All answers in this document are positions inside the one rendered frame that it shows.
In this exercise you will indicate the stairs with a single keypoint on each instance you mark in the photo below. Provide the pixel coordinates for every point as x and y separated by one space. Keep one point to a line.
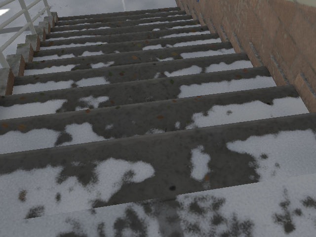
123 74

